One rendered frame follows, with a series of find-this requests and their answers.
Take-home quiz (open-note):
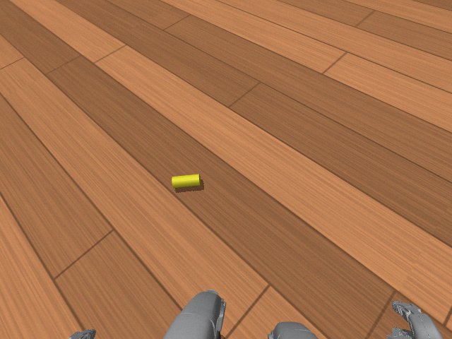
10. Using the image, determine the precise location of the right robot hand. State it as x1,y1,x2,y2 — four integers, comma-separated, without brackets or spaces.
386,301,443,339

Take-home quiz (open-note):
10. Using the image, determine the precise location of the can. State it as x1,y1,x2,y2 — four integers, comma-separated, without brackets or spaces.
172,174,201,188

